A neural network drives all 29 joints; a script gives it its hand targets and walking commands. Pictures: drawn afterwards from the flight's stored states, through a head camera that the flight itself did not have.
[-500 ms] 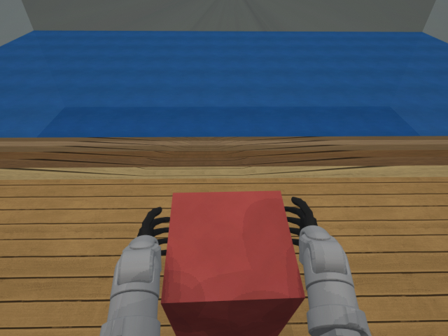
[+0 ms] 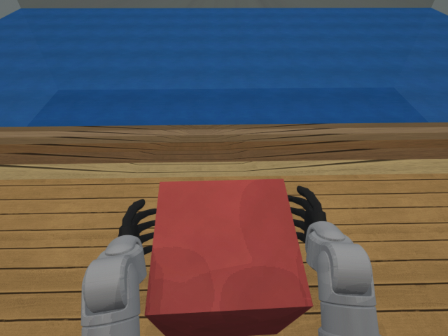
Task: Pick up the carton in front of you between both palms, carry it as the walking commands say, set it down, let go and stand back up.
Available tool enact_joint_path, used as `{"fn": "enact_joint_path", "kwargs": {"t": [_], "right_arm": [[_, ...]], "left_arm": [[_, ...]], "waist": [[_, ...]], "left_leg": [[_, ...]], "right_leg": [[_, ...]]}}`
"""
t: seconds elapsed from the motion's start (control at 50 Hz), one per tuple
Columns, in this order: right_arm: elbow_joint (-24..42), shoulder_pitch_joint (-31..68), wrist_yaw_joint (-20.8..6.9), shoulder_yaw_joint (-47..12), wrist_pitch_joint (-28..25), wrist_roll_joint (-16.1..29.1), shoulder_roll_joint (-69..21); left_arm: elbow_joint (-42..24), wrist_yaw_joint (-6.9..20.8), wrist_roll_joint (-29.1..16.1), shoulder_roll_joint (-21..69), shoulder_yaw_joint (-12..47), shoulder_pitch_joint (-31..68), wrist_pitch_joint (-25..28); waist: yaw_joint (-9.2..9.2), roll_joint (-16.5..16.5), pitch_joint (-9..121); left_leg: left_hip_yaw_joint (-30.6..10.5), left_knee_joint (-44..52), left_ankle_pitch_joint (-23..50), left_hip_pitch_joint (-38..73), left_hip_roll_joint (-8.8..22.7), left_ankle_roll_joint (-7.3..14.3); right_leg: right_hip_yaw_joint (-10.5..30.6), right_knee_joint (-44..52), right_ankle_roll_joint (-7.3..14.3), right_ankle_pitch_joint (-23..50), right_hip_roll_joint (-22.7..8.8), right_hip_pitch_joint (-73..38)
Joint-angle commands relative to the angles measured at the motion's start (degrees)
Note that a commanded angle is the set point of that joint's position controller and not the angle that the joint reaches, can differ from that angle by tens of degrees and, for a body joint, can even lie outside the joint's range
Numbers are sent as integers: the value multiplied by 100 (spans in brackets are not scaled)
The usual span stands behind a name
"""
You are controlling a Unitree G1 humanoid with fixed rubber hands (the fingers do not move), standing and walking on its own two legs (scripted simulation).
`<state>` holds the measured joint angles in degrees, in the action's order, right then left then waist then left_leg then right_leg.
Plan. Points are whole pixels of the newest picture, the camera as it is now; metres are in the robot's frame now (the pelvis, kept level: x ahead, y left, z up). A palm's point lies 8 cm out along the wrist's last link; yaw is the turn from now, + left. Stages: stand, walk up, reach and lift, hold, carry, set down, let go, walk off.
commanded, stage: carry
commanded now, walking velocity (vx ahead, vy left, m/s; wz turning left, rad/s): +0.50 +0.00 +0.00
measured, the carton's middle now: (223, 264) +0.27 +0.01 +0.01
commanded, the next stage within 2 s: none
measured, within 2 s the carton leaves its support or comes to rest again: neither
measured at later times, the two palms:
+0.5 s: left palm (181, 138) +0.54 +0.11 +0.09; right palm (304, 130) +0.57 -0.19 +0.09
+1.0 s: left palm (186, 77) +0.90 +0.12 +0.07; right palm (277, 75) +0.88 -0.18 +0.09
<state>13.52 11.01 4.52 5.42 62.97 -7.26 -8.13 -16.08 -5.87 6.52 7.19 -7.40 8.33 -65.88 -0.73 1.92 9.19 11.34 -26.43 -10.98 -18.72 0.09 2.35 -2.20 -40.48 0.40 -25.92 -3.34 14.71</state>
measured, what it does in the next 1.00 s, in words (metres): walks ahead: right foot, then left foot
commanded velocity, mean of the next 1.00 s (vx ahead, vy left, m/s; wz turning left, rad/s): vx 0.50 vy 0.00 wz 0.00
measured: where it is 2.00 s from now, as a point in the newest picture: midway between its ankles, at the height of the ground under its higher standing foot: (236, 178)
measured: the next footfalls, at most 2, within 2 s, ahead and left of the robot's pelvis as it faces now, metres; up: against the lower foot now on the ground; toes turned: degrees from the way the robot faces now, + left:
right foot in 0.30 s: +0.33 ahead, -0.13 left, +0.00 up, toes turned -11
left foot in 0.78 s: +0.66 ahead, +0.06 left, +0.00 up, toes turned +11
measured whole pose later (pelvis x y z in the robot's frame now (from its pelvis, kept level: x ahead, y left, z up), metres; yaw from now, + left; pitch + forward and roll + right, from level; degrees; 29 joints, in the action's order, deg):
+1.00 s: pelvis +0.62 -0.01 +0.01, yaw -2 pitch +4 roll -1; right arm 18.6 8.7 4.8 6.0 66.3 -6.6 -7.6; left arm -18.3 -5.5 7.6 7.6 -5.0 8.3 -68.6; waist 1.7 -0.3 1.5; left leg 13.5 -20.0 -11.3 -13.4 1.8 4.4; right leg -4.4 -59.3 0.7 -15.5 -5.1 32.0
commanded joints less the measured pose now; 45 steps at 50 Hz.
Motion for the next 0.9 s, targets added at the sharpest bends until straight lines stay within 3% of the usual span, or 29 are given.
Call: {"fn": "enact_joint_path", "kwargs": {"t": [0.0, 0.02, 0.04, 0.08, 0.12, 0.2, 0.24, 0.26, 0.28, 0.3, 0.32, 0.34, 0.38, 0.42, 0.46, 0.56, 0.64, 0.68, 0.72, 0.74, 0.76, 0.78, 0.8, 0.82, 0.86, 0.88], "right_arm": [[280, 1907, -1306, -3795, 432, 2053, -5222], [486, 2189, -1301, -3835, 471, 2154, -5243], [645, 2441, -1291, -3875, 515, 2248, -5240], [801, 2639, -1304, -3967, 608, 2434, -5199], [746, 2544, -1344, -3987, 687, 2533, -5111], [559, 2381, -1414, -3963, 784, 2538, -4953], [555, 2430, -1428, -3958, 816, 2529, -4910], [561, 2403, -1430, -3957, 834, 2523, -4873], [580, 2425, -1437, -3937, 855, 2512, -4770], [657, 2633, -1445, -3978, 909, 2544, -4780], [652, 2713, -1466, -4006, 927, 2566, -4839], [581, 2723, -1486, -4001, 889, 2565, -5010], [661, 2716, -1498, -4027, 763, 2523, -5276], [688, 2622, -1460, -4090, 638, 2456, -5543], [690, 2396, -1389, -4105, 528, 2347, -5572], [714, 2007, -1248, -4046, 484, 2114, -5354], [733, 1872, -1286, -4018, 612, 2150, -5219], [773, 2041, -1338, -4030, 676, 2247, -5151], [743, 2094, -1385, -4006, 713, 2323, -5106], [665, 2047, -1404, -3962, 719, 2328, -5075], [631, 2036, -1426, -3920, 728, 2311, -5057], [443, 2009, -1448, -3838, 698, 2208, -4977], [345, 1936, -1467, -3882, 668, 2291, -5183], [469, 2030, -1485, -3896, 629, 2369, -5311], [627, 2221, -1510, -4046, 532, 2457, -5622], [704, 2315, -1520, -4096, 490, 2493, -5700]], "left_arm": [[-811, 1657, -2569, 5056, 4280, 3320, -257], [-868, 1677, -2630, 5041, 4297, 3460, -280], [-846, 1676, -2686, 5133, 4309, 3515, -302], [-797, 1618, -2670, 5179, 4257, 3440, -325], [-733, 1529, -2557, 5116, 4174, 3210, -356], [-619, 1416, -2349, 4982, 4042, 2977, -436], [-575, 1415, -2322, 4969, 4001, 2925, -461], [-541, 1421, -2317, 4946, 3965, 2922, -469], [-480, 1427, -2295, 4914, 3934, 2859, -480], [-359, 1430, -2187, 4815, 3860, 2842, -468], [-329, 1424, -2208, 4945, 3861, 2874, -450], [-494, 1436, -2286, 5128, 3928, 3005, -434], [-745, 1486, -2405, 5503, 4099, 3253, -340], [-921, 1533, -2515, 5669, 4210, 3384, -253], [-1043, 1584, -2637, 5605, 4309, 3349, -220], [-1033, 1679, -2643, 5217, 4292, 2989, -250], [-888, 1670, -2469, 5052, 4144, 2640, -342], [-867, 1649, -2417, 4999, 4115, 2686, -378], [-893, 1630, -2393, 4958, 4114, 2772, -409], [-932, 1624, -2393, 4933, 4125, 2830, -426], [-919, 1626, -2387, 4876, 4149, 2905, -438], [-1011, 1614, -2433, 4950, 4245, 3049, -490], [-971, 1623, -2410, 4926, 4239, 3047, -467], [-877, 1618, -2400, 5167, 4272, 3099, -409], [-850, 1615, -2416, 5493, 4302, 3076, -262], [-852, 1598, -2416, 5608, 4315, 3063, -199]], "waist": [[235, -1177, 655], [241, -708, 622], [239, -449, 658], [211, -636, 612], [193, -892, 592], [197, -1112, 420], [82, -1007, 530], [44, -800, 775], [-64, -401, 1072], [-119, 1072, 1404], [-92, 1444, 1287], [-47, 979, 1221], [-20, 92, 1183], [5, 208, 1207], [-11, 373, 1204], [-27, 529, 772], [-41, 632, 303], [-40, 706, 165], [46, 700, 442], [136, 463, 764], [274, 43, 1090], [275, -1341, 1597], [271, -1836, 1463], [239, -1442, 1381], [208, -408, 1276], [164, -437, 1252]], "left_leg": [[-3762, 1348, -294, 3152, 2642, 1301], [-3362, 1421, -179, 2908, 2492, 1181], [-2957, 1594, -540, 2653, 2349, 990], [-2040, 1780, -281, 2315, 1916, 657], [-1399, 1707, 135, 2146, 1606, 526], [-719, 1379, 778, 1675, 1400, 287], [-290, 569, 1240, 1238, 1234, 86], [22, -281, 1612, 885, 1033, -42], [128, -1417, 1024, 241, 834, -221], [81, -3211, -317, -1037, 280, -538], [-531, -4145, -1681, -2052, 20, -473], [-970, -4610, -1617, -2284, 438, -264], [-1115, -4367, -985, -2162, 812, -102], [-964, -3683, -519, -1803, 798, -114], [-757, -3221, -380, -1788, 677, -152], [-316, -1688, 290, -2094, 479, -249], [75, -603, 770, -1677, 298, -150], [199, -285, 972, -1260, 238, -44], [481, -29, 880, -25, -62, 15], [657, 70, 499, 1053, -266, 31], [-236, 90, 51, 2169, 401, 78], [-3172, 702, -991, 3385, 2086, 979], [-4280, 1425, -292, 3556, 2465, 1318], [-3637, 1260, 390, 3432, 2410, 1243], [-2544, 1106, 1330, 2726, 2079, 824], [-2134, 1194, 1254, 2461, 1959, 624]], "right_leg": [[-22, -1992, 127, -622, -207, 3419], [21, -1946, 122, -363, -328, 3333], [24, -1590, 87, -91, -401, 3144], [-242, -833, -11, 588, -283, 2663], [-516, -95, -68, 1046, -136, 2214], [-1025, 920, -34, 1885, 116, 1146], [-1346, 1266, 26, 1985, 340, -31], [-1468, 1326, 82, 1672, 448, -953], [-731, 1455, 146, 1262, -100, -1941], [2150, 2429, 816, -15, -1728, -2676], [3386, 2992, 1274, 371, -2218, -2876], [2958, 2854, 1242, 912, -2234, -2718], [1875, 2681, 930, 1765, -1855, -2180], [1038, 2803, 665, 2196, -1568, -1848], [617, 2841, 653, 2501, -1412, -1923], [-72, 2804, 690, 3442, -1133, -2285], [-476, 2770, 605, 4041, -1018, -2257], [-633, 2599, 513, 4429, -1006, -2232], [-997, 1674, 341, 5218, -901, -1985], [-1242, 734, 210, 5124, -673, -1535], [-1155, -442, 78, 3767, -527, -621], [-915, -2238, -157, 2261, 76, 1084], [-367, -3233, -137, -66, 489, 2146], [74, -3701, 27, -19, 81, 2400], [262, -3246, 173, 554, -322, 2304], [247, -2825, 161, 809, -396, 2147]]}}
